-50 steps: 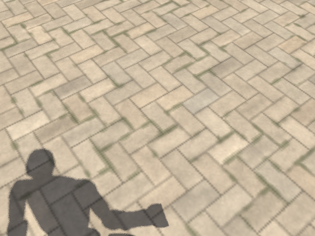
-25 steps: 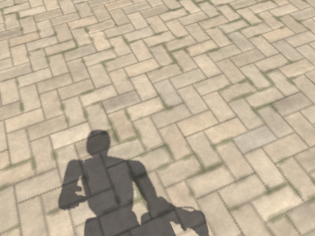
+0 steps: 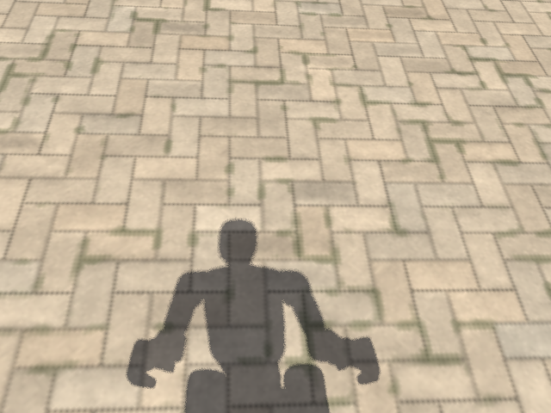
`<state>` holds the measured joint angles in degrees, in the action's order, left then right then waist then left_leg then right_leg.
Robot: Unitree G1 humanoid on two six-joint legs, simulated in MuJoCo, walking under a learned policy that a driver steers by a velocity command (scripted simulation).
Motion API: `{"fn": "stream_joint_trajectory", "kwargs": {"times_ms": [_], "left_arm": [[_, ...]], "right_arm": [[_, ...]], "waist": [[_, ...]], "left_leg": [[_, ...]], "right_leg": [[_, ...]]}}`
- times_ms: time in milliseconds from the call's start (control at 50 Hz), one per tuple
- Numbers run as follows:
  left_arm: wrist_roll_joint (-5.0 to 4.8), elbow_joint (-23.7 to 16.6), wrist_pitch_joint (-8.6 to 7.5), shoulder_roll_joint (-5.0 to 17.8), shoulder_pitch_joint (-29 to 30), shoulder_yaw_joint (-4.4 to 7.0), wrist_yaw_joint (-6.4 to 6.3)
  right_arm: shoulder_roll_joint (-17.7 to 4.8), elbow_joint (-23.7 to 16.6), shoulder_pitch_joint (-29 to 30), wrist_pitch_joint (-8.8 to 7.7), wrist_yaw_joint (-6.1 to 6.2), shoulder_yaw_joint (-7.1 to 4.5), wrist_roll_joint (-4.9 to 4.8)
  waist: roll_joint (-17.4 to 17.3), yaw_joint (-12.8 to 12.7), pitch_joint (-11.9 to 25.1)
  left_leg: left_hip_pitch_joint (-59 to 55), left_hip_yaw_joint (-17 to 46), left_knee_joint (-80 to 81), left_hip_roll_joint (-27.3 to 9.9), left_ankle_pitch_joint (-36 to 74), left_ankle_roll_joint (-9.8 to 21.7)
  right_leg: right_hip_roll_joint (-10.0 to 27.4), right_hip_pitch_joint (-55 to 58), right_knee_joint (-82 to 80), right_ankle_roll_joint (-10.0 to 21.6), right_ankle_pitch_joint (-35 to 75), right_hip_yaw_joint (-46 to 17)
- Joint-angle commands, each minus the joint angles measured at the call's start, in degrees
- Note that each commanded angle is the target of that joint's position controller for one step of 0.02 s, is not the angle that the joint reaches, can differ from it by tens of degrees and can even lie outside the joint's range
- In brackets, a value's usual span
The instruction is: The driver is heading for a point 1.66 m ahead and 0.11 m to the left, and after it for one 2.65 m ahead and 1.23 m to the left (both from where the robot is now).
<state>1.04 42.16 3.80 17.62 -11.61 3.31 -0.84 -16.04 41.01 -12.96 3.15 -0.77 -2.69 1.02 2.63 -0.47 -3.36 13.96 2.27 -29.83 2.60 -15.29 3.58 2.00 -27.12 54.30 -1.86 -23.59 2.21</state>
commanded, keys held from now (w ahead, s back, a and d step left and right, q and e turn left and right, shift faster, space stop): q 0.16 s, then w+q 0.24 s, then w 0.14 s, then w+e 0.40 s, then e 0.06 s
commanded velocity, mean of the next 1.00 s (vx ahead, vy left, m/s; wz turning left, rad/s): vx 0.30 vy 0.00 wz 0.22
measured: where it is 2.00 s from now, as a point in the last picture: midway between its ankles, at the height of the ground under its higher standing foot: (229, 371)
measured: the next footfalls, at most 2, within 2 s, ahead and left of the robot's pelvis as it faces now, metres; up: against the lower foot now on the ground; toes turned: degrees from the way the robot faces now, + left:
right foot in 0.36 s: +0.08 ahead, -0.11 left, +0.00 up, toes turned +16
left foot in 0.80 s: +0.27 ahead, +0.18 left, +0.00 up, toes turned +15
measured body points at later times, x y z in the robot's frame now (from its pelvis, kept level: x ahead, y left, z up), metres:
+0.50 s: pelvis +0.05 -0.02 +0.01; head +0.06 -0.04 +0.46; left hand +0.05 +0.28 -0.09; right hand +0.24 -0.26 -0.11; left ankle +0.03 +0.11 -0.67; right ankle +0.04 -0.12 -0.74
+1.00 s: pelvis +0.25 +0.09 +0.01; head +0.28 +0.11 +0.46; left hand +0.26 +0.37 -0.13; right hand +0.39 -0.15 -0.11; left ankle +0.23 +0.17 -0.74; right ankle +0.26 -0.05 -0.65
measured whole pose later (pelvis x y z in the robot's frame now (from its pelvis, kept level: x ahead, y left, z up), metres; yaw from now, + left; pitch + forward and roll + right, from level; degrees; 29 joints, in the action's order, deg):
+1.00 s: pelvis +0.25 +0.09 +0.01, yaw +8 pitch +1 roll +0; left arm 1.3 49.4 -0.6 16.1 -17.9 3.9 2.0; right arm -13.2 46.5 -14.9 -4.8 0.4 -1.4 1.5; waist 2.4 -0.9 -2.1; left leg 9.0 -7.1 -19.8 0.9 -11.8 3.1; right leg 2.5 -29.3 63.0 3.2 -16.4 -0.7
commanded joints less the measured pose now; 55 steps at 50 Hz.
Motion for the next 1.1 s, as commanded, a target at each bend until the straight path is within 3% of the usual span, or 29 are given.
{"fn": "stream_joint_trajectory", "kwargs": {"times_ms": [20,60,160,180,220,260,300,340,360,380,400,420,440,480,560,620,680,740,760,780,800,820,840,860,880,920,980,1020,1100], "left_arm": [[0.67,-2.9,-0.98,6.0,-1.3,1.83,0.21],[0.18,-3.4,-0.83,5.0,-0.2,1.63,0.4],[-0.08,-5.1,-0.53,4.3,3.1,1.14,-0.07],[0.11,-5.3,-0.72,4.4,3.1,1.04,0.03],[0.42,-5.9,-1.21,4.4,4.5,0.88,0.43],[0.34,-6.2,-1.91,4.5,5.0,0.76,0.63],[-0.18,-5.9,-2.9,4.1,2.8,0.55,0.33],[-0.51,-3.1,-4.01,3.3,-5.8,0.47,-0.75],[0.07,-2.1,-4.63,8.1,-10.1,1.5,-1.66],[0.68,-3.0,-4.88,14.5,-11.3,2.54,-1.83],[1.56,-2.2,-4.84,14.5,-7.6,2.97,-1.72],[0.97,-2.4,-5.18,10.0,-5.0,1.85,-1.28],[0.48,-2.5,-5.66,7.1,-2.6,1.08,-0.73],[0.38,-1.8,-6.68,5.0,-3.4,0.5,-0.24],[0.04,2.0,-8.44,5.0,-10.3,0.82,1.03],[-0.76,4.3,-8.49,4.4,-12.7,0.65,1.51],[-0.3,6.6,-8.32,5.5,-16.1,0.82,1.44],[-0.14,7.7,-7.9,7.6,-16.0,1.33,1.17],[-0.34,7.9,-7.88,7.9,-15.1,1.33,1.13],[-0.93,8.0,-7.93,7.3,-14.2,1.14,1.2],[-1.5,6.2,-8.24,4.9,-12.9,0.39,1.42],[-2.54,3.6,-8.06,-2.7,-17.2,-1.28,1.44],[-1.1,5.0,-7.05,4.4,-15.3,0.6,0.73],[-0.94,4.7,-6.82,4.3,-12.5,1.0,1.15],[-1.0,4.9,-6.77,2.5,-11.3,0.65,1.66],[0.26,5.9,-5.52,1.6,-11.8,0.93,2.5],[0.57,5.2,-4.12,-0.2,-10.0,1.03,3.21],[0.84,3.9,-3.73,-0.9,-7.1,0.94,3.4],[0.67,0.5,-3.95,-2.6,0.9,-0.33,4.52]], "right_arm": [[-8.6,-4.2,3.0,-1.06,0.86,-2.34,-0.69],[-9.1,-3.6,0.6,-1.38,0.65,-2.62,-0.91],[-10.3,-2.9,-3.2,-1.2,0.73,-3.36,-0.3],[-10.7,-2.7,-4.3,-1.14,0.63,-3.59,-0.17],[-10.9,-2.7,-4.4,-0.99,0.21,-3.79,0.34],[-11.3,-2.8,-3.6,-1.02,-0.29,-4.01,0.72],[-11.5,-3.0,-1.8,-1.25,-0.65,-4.21,0.72],[-10.2,-4.0,3.3,-1.48,-0.21,-4.03,-0.12],[-6.5,-4.9,3.4,-2.04,0.24,-3.16,-0.55],[-2.7,-6.3,2.2,-2.68,0.44,-1.98,-0.68],[-7.7,-6.7,5.5,-3.03,0.46,-2.79,1.41],[-8.6,-5.4,4.2,-3.26,-0.23,-3.21,1.48],[-8.0,-3.5,1.0,-3.41,-1.09,-3.11,1.24],[-7.0,-1.3,-1.7,-3.34,-2.39,-2.84,1.54],[-5.1,-2.4,4.2,-3.78,-2.76,-1.88,1.54],[-3.9,-4.0,10.5,-4.07,-2.94,-0.72,2.19],[-1.4,-5.7,16.6,-4.69,-3.27,0.72,1.23],[-3.2,-4.8,12.9,-5.4,-2.08,0.41,0.71],[-4.2,-3.3,8.1,-5.81,-1.35,-0.08,0.75],[-6.0,-0.6,-0.1,-6.57,-0.45,-0.83,1.3],[-10.1,1.0,-9.7,-7.19,0.72,-2.01,2.61],[-15.8,1.3,-13.3,-6.98,1.37,-3.19,3.29],[-12.7,1.4,-11.9,-6.56,1.27,-2.72,1.74],[-8.4,1.3,-6.4,-6.56,1.19,-1.46,1.37],[-5.4,1.1,-3.0,-6.91,1.02,-0.76,1.08],[-2.7,1.8,-1.7,-7.68,1.3,0.07,0.75],[-2.7,3.2,-2.6,-9.29,1.39,0.01,0.05],[-3.0,3.9,-3.1,-9.52,1.61,-0.15,-0.23],[-3.2,4.7,-2.1,-8.65,2.03,-0.12,-0.33]], "waist": [[-10.8,-0.5,4.6],[-8.6,0.3,5.9],[-10.0,2.7,5.1],[-9.7,3.1,6.3],[-10.1,3.7,5.3],[-10.8,3.4,3.7],[-9.9,1.4,3.1],[-6.7,-5.1,2.3],[2.0,-6.4,3.0],[10.7,-5.9,5.4],[4.2,-3.6,-2.0],[2.0,-1.3,-4.2],[2.5,0.6,-4.4],[5.3,0.6,-2.6],[3.2,-2.1,-3.0],[4.0,-2.9,-2.9],[4.8,-4.8,-2.8],[5.2,-1.9,-0.9],[4.6,0.8,1.3],[2.1,4.9,6.2],[-2.8,9.0,13.9],[-16.9,7.1,21.9],[-10.2,7.4,18.6],[-7.7,4.6,9.9],[-7.8,3.2,5.2],[-9.9,0.8,2.2],[-8.0,-1.0,0.9],[-7.8,-1.6,0.7],[-9.5,-0.6,0.0]], "left_leg": [[-6.1,14.3,11.6,-11.2,23.9,8.4],[-9.1,15.4,10.7,-11.6,26.0,9.0],[-11.3,21.1,10.1,-12.2,20.7,10.4],[-11.0,22.6,11.0,-11.9,12.8,10.9],[-8.2,26.1,13.7,-10.8,-6.1,11.5],[-4.9,29.3,14.8,-10.1,-14.3,11.6],[0.3,30.8,14.3,-9.0,-15.8,10.7],[13.4,27.1,9.5,-3.5,-19.6,6.0],[23.7,19.3,-2.4,1.9,-23.7,1.8],[30.4,8.6,-18.5,9.7,-20.8,-0.2],[32.9,8.7,-24.7,3.6,-12.3,-0.4],[30.6,9.3,-26.7,1.9,-7.9,-0.6],[28.7,8.6,-27.8,1.5,-4.2,-1.3],[26.6,6.5,-31.2,1.4,0.1,-2.0],[30.7,6.0,-28.4,0.5,4.5,-2.8],[29.4,-1.9,-18.5,-3.5,6.7,-4.3],[20.9,-5.6,-8.6,-2.8,5.1,-4.7],[10.4,-6.2,-3.0,-0.5,3.1,-2.2],[3.4,-6.0,0.3,0.8,3.4,-1.1],[-8.6,-5.0,4.3,0.4,6.7,0.5],[-23.6,6.1,6.4,-10.8,-1.7,3.0],[-36.6,30.8,10.7,-28.7,-8.3,7.5],[-28.2,35.4,13.9,-28.3,-11.8,8.4],[-21.0,26.2,15.1,-24.9,-10.9,7.1],[-15.2,18.7,17.2,-21.9,-4.1,6.0],[-9.4,9.2,19.4,-17.6,4.6,4.0],[-7.9,1.6,19.4,-17.5,25.0,4.8],[-8.1,-3.5,17.9,-17.4,38.0,5.4],[-4.8,-12.3,16.1,-14.1,39.8,4.3]], "right_leg": [[-0.8,-5.2,7.4,-0.3,2.7,-3.0],[-0.9,-6.1,6.3,-0.8,2.7,-3.5],[-1.7,-6.3,-2.4,-0.7,0.4,-4.5],[-2.0,-5.0,-4.1,-0.5,-0.2,-4.4],[-2.8,-2.8,-8.0,0.1,-1.1,-4.3],[-4.0,0.4,-12.2,0.9,-2.8,-4.3],[-5.3,8.1,-18.5,2.3,-3.1,-4.5],[-4.9,26.7,-34.1,4.2,5.9,-4.3],[4.9,36.3,-39.8,5.5,-3.4,-14.1],[20.7,37.7,-47.5,9.3,-22.8,-36.5],[21.9,27.2,-48.5,11.8,-25.2,-38.6],[18.4,23.8,-48.1,11.6,-22.9,-34.2],[14.5,23.1,-48.2,10.1,-16.9,-27.7],[10.2,23.1,-48.2,9.4,-6.2,-18.7],[9.7,27.0,-47.7,11.1,7.1,-13.5],[8.5,28.1,-46.9,12.4,17.3,-11.6],[8.5,25.1,-43.9,12.5,29.7,-10.5],[10.4,24.2,-39.0,11.6,41.4,-12.3],[9.7,23.6,-33.9,10.7,48.1,-11.7],[6.9,20.5,-23.8,9.2,49.5,-8.8],[3.9,10.5,-9.4,7.8,34.6,-6.9],[-4.3,-6.6,8.3,6.0,-5.2,-2.0],[-2.8,-8.9,14.7,7.2,-4.8,-6.5],[-0.2,-9.8,14.7,7.7,0.3,-7.4],[1.5,-8.9,12.7,7.4,3.8,-6.5],[2.8,-6.3,10.7,6.2,6.2,-5.5],[2.2,-7.4,10.6,4.6,8.5,-4.2],[2.0,-9.4,8.6,3.5,11.0,-3.0],[0.8,-3.9,-8.4,3.2,21.1,1.3]]}}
